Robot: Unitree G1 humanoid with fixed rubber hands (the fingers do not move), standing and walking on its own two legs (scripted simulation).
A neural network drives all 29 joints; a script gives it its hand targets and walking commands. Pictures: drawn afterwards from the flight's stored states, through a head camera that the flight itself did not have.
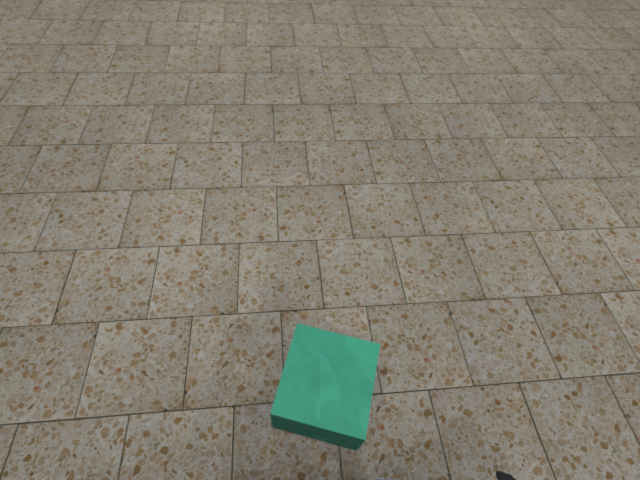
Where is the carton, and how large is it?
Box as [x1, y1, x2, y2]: [270, 323, 379, 450]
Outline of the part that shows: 297,323 270,412 272,426 356,450 365,439 379,344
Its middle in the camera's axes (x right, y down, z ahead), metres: +0.02 +0.42 +1.12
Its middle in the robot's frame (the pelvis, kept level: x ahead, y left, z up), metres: +0.42 -0.04 -0.68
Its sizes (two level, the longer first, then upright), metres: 0.259 0.249 0.167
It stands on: the floor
